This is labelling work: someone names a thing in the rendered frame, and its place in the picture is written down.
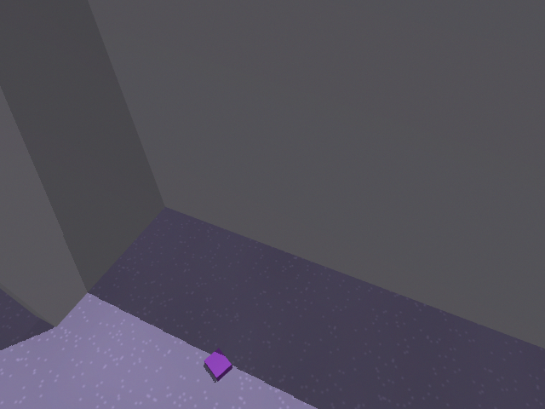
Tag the small box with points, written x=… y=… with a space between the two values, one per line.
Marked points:
x=218 y=364

